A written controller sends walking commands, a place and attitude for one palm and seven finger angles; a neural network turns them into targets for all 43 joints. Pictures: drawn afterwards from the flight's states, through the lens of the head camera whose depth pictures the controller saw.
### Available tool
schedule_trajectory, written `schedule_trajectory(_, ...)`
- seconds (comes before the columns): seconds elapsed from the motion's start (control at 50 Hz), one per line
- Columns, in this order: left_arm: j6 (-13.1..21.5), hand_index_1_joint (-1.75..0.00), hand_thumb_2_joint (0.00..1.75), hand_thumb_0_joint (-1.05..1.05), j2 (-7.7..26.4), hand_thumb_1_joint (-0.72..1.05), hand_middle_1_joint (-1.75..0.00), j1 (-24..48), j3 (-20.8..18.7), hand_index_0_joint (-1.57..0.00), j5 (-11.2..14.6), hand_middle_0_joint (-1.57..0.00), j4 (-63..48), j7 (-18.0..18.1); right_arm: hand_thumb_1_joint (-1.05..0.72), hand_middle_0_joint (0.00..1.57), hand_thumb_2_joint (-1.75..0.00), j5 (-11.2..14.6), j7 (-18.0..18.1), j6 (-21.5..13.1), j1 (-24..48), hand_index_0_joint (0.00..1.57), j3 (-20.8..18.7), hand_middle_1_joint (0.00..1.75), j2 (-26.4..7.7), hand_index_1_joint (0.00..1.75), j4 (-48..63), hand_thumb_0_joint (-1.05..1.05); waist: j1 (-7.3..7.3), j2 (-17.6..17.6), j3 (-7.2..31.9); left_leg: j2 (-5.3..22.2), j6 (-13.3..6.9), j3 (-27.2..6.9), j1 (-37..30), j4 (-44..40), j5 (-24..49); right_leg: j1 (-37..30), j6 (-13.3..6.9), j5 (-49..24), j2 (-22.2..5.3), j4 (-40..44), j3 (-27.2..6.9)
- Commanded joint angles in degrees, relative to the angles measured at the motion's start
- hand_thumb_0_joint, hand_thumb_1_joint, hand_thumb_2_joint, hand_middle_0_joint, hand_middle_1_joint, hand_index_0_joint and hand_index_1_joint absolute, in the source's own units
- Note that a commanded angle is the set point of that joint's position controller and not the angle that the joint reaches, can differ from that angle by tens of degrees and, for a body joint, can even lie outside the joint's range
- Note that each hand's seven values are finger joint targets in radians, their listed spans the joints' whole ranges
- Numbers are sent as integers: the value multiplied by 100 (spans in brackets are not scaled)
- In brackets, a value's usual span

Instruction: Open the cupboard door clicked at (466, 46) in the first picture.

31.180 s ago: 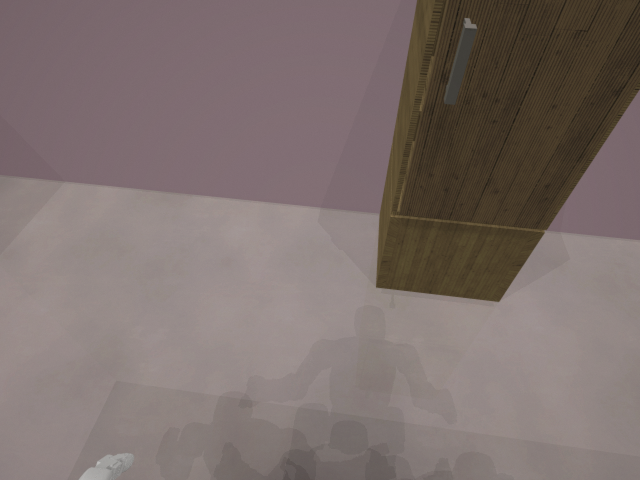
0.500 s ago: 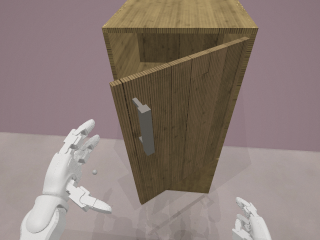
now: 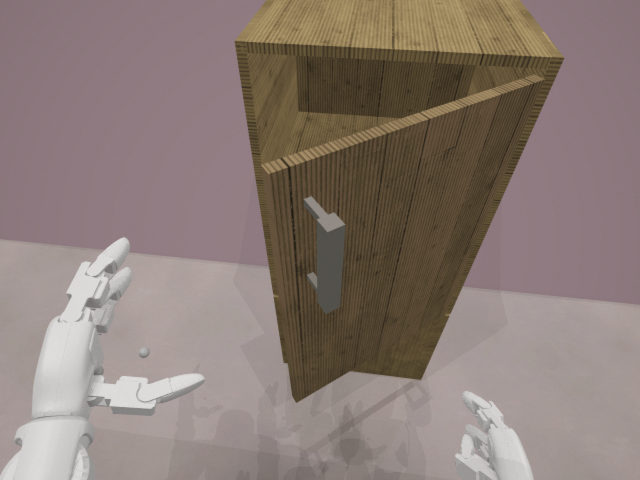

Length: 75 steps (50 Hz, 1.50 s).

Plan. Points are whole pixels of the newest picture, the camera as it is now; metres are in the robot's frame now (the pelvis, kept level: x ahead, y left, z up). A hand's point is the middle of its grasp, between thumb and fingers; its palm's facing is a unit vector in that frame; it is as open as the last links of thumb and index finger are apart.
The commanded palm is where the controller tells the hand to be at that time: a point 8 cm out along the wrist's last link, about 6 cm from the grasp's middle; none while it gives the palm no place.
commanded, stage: draw the hand back to the body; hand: left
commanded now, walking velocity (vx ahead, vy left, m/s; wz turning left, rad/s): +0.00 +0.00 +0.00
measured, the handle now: (320, 257) +0.34 +0.05 +0.12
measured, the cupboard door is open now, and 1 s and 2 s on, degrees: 38 38 38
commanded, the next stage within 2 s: step back with the hand held close in 0.80 s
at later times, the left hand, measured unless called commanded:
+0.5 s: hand (89, 321) +0.21 +0.25 +0.16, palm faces +0.43 -0.80 -0.42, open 8.3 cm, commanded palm +0.16 +0.29 +0.17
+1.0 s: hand (107, 323) +0.21 +0.23 +0.16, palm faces +0.41 -0.79 -0.45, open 7.4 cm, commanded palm +0.16 +0.27 +0.18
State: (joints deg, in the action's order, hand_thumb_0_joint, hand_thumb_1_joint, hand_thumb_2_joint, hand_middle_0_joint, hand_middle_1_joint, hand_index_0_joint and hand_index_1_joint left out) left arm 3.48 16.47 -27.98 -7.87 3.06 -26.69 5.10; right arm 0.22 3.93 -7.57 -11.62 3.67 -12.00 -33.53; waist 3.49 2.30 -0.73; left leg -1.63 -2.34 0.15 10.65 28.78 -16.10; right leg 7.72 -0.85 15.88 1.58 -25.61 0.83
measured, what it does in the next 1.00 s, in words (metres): stands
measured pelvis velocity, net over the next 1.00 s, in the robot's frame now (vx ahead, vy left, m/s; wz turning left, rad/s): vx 0.01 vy -0.03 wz -0.03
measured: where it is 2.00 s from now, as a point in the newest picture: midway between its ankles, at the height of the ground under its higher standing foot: outside the picture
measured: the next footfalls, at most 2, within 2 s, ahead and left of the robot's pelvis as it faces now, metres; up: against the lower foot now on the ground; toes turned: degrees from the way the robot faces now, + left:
none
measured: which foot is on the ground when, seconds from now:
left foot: down 0.00-1.00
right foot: down 0.00-1.00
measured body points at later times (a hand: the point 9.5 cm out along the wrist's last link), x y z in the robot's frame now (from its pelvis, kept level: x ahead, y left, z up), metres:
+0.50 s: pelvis +0.02 -0.01 +0.01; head +0.01 -0.02 +0.45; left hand +0.18 +0.29 +0.18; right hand +0.20 -0.23 -0.08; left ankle -0.01 +0.09 -0.74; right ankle -0.02 -0.11 -0.74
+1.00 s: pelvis +0.01 -0.03 +0.01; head +0.00 -0.05 +0.45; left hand +0.18 +0.27 +0.19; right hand +0.19 -0.25 -0.09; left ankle +0.00 +0.09 -0.74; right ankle -0.02 -0.11 -0.74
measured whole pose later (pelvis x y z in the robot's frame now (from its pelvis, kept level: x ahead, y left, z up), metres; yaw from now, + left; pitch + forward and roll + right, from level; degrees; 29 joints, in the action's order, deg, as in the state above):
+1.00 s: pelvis +0.01 -0.03 +0.01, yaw -2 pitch -2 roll -1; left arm 7.6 20.6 -27.8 -20.5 3.6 -21.8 5.8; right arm 1.1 3.5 -3.4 -10.1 0.6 -13.3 -35.8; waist 3.0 4.7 -0.5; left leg 1.2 -0.3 0.6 7.9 24.4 -14.6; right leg 4.6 -2.9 13.0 4.3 -19.4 0.1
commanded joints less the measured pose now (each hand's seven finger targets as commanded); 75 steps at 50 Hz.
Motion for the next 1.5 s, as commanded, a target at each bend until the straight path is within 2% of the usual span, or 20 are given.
schedule_trajectory(0.0,528,-30,60,0,914,20,-30,535,-708,-18,-108,-18,-1383,241,-90,20,-90,-37,80,-281,710,20,-326,30,-680,30,839,0,-30,311,663,408,213,-290,-553,-664,1423,-5,-105,-892,-113,408,10)
schedule_trajectory(0.18,527,-30,74,0,1048,51,-30,208,-1237,-19,-32,-19,-999,241,-90,20,-90,-7,45,-39,726,20,-430,30,-690,30,778,0,2,-69,525,430,263,-170,-596,-675,2097,-159,-62,-1406,-90,510,-6)
schedule_trajectory(0.32,582,-30,84,0,1345,76,-30,339,-1664,-19,0,-19,-1054,280,-90,20,-90,10,51,5,742,20,-466,30,-680,30,727,0,31,383,623,398,267,-113,-694,-667,2236,-276,-66,-1566,-113,585,-54)
schedule_trajectory(0.4,565,-30,90,0,1553,90,-30,376,-1933,-20,26,-20,-895,304,-90,20,-90,20,65,14,733,20,-510,30,-712,30,676,0,35,161,603,395,237,-68,-749,-627,2302,-273,-57,-1732,-98,653,-65)
schedule_trajectory(0.48,546,-30,90,0,1236,90,-30,401,-1630,-20,37,-20,-720,259,-90,20,-90,24,47,33,757,20,-519,30,-728,30,668,0,-29,98,427,365,177,-27,-756,-669,2050,-123,-23,-1604,-102,732,-83)
schedule_trajectory(0.56,549,-30,90,0,1311,90,-30,437,-1660,-20,25,-20,-695,259,-90,20,-90,17,49,54,774,20,-535,30,-727,30,668,0,-9,-34,478,336,136,-3,-785,-670,1968,-169,-15,-1649,-105,764,-115)
schedule_trajectory(0.7,587,-30,90,0,1568,90,-30,465,-1876,-20,27,-20,-847,274,-90,20,-90,15,73,21,834,20,-524,30,-697,30,658,0,47,156,586,291,127,42,-785,-631,1919,-310,-26,-1793,-129,816,-192)
schedule_trajectory(0.82,616,-30,90,0,1396,90,-30,466,-1741,-20,33,-20,-769,250,-90,20,-90,9,58,2,840,20,-518,30,-667,30,622,0,7,237,397,283,122,65,-777,-659,1789,-202,-17,-1661,-129,888,-211)
schedule_trajectory(0.88,616,-30,90,0,1357,90,-30,368,-1736,-20,57,-20,-599,227,-90,20,-90,20,52,19,850,20,-543,30,-672,30,625,0,16,-15,385,281,87,91,-780,-665,1679,-161,11,-1609,-127,922,-240)
schedule_trajectory(0.9,654,-30,90,0,1630,90,-30,746,-1897,-20,65,-20,-894,255,-90,20,-90,37,66,3,870,20,-543,30,-706,30,633,0,25,75,488,278,91,81,-824,-643,1674,-215,1,-1638,-141,935,-261)
schedule_trajectory(0.92,826,-30,90,0,2258,90,-30,1001,-2579,-20,88,-20,-959,272,-90,20,-90,129,54,96,755,20,-564,30,-847,30,776,0,-222,11,-26,334,-6,-46,-603,-427,1212,570,-21,-1997,-430,1256,-1006)
schedule_trajectory(0.94,843,-30,90,0,1766,90,-30,479,-2229,-20,70,-20,-476,197,-90,20,-90,74,37,179,759,20,-582,30,-756,30,653,0,-243,-355,100,316,-9,-91,-587,-282,1079,505,-5,-2180,-565,1205,-1040)
schedule_trajectory(0.98,784,-30,90,0,1485,90,-30,149,-1927,-20,12,-20,-340,144,-90,20,-90,87,-6,312,748,20,-615,30,-776,30,740,0,-266,-634,262,327,-11,14,-624,-117,1206,515,106,-2805,-657,1073,-1038)
schedule_trajectory(1.12,789,-30,90,0,1756,90,-30,-270,-2113,-20,-18,-20,-1025,291,-90,20,-90,153,55,553,745,20,-699,30,-774,30,1005,0,-261,-273,1250,534,12,55,-657,-105,2377,-37,143,-3894,-674,322,-785)
schedule_trajectory(1.18,820,-30,90,0,1971,90,-30,-351,-2336,-20,-15,-20,-1498,360,-90,20,-90,151,83,587,753,20,-708,30,-753,30,1136,0,-255,-181,1358,615,25,-40,-566,-109,2690,25,95,-3608,-569,144,-774)
schedule_trajectory(1.2,831,-30,90,0,2137,90,-30,-420,-2520,-20,-16,-20,-1549,400,-90,20,-90,134,110,593,808,20,-727,30,-765,30,1119,0,-223,107,1358,626,27,-94,-472,-145,2704,-4,70,-3481,-565,93,-772)
schedule_trajectory(1.22,829,-30,90,0,2020,90,-30,-544,-2457,-20,-8,-20,-1593,412,-90,20,-90,146,105,606,765,20,-703,30,-719,30,1172,0,-236,154,1322,668,32,-168,-341,-207,2722,-34,61,-3255,-502,17,-738)
schedule_trajectory(1.32,890,-30,90,0,1874,90,-30,-841,-2501,-20,-9,-20,-1519,442,-90,20,-90,120,88,570,704,20,-714,30,-751,30,1209,0,-242,444,1044,876,-36,-391,442,-569,1942,-22,93,-2038,-273,-264,-634)
schedule_trajectory(1.4,954,-30,90,0,1700,90,-30,-735,-2461,-20,-80,-20,-1256,440,-90,20,-90,83,80,442,620,20,-728,30,-880,30,1180,0,-256,655,575,1141,-242,-638,1844,-1149,-133,-384,145,-979,-79,-791,-526)
schedule_trajectory(1.48,1063,-30,90,0,1535,90,-30,-233,-2339,-20,-226,-20,-1125,439,-90,20,-90,93,93,253,499,20,-697,30,-955,30,1159,0,-318,475,170,1363,-459,-900,3208,-1450,-2191,-807,218,-493,9,-1334,-480)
